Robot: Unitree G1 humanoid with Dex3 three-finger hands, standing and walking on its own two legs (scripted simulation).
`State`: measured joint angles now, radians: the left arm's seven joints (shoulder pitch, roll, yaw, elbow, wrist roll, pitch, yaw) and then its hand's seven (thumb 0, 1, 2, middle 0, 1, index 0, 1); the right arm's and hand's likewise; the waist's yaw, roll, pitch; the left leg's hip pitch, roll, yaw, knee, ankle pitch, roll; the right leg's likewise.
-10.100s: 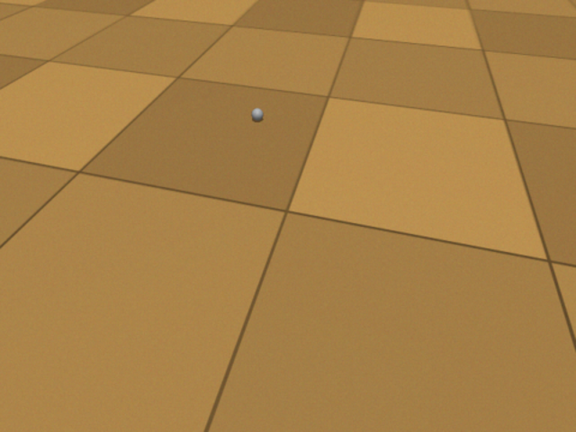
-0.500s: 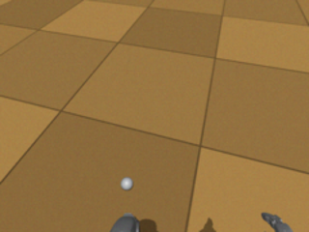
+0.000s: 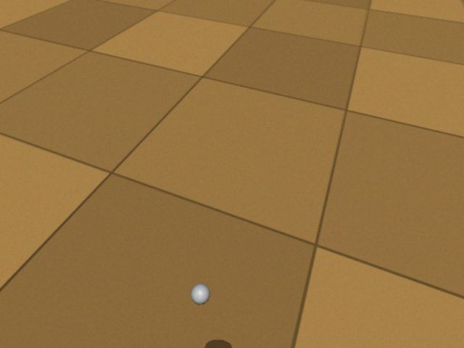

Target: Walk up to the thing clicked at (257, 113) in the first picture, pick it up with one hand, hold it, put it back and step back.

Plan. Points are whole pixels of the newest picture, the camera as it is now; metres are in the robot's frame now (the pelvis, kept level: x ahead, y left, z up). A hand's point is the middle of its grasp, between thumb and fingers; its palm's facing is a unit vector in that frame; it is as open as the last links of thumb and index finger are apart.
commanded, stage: walk up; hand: left
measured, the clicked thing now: (200, 293) +0.46 +0.17 -0.72
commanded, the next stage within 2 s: stand in 1.88 s
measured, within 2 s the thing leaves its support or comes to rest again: neither
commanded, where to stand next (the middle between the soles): +0.08 -0.04 m, yaw -4 degrees
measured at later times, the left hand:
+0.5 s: hand out of the picture +0.06 +0.27 -0.14, palm faces +0.01 -0.89 -0.45, open 7.4 cm
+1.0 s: hand out of the picture +0.11 +0.23 -0.13, palm faces -0.03 -0.93 -0.38, open 7.4 cm
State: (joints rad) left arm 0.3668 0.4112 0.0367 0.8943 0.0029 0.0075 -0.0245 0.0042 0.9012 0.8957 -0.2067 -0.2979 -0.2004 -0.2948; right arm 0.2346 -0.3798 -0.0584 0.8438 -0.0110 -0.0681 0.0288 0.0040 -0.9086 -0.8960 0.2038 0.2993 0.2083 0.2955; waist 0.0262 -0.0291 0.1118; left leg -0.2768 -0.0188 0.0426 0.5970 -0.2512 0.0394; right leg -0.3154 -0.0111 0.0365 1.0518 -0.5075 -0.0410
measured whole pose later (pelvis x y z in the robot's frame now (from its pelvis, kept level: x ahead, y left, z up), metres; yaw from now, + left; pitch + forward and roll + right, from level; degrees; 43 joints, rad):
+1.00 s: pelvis +0.03 -0.04 +0.00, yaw +1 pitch -4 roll +0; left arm 0.21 0.37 0.02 0.89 0.00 -0.06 -0.03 0.00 0.90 0.90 -0.21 -0.30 -0.20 -0.30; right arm 0.30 -0.44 -0.05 0.91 -0.01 0.00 0.02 0.00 -0.91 -0.90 0.20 0.30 0.21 0.30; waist -0.02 0.05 0.12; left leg -0.35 0.02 -0.03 1.06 -0.52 0.04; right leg -0.35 -0.01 -0.01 0.62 -0.20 -0.01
